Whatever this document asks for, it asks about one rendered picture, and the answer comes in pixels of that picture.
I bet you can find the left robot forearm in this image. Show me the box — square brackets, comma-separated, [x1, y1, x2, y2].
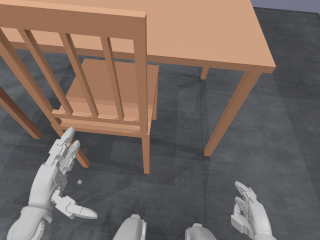
[7, 205, 55, 240]

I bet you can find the chair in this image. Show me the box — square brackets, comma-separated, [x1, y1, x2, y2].
[0, 0, 159, 174]

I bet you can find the robot left hand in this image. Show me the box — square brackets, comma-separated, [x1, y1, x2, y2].
[28, 127, 98, 219]

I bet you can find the left robot thigh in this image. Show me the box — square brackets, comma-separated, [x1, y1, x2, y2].
[113, 217, 147, 240]

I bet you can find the table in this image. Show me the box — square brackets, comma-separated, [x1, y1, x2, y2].
[0, 0, 276, 157]

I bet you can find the robot right hand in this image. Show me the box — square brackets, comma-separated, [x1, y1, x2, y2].
[231, 181, 273, 240]

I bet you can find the robot right shin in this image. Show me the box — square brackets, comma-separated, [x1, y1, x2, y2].
[192, 223, 202, 227]

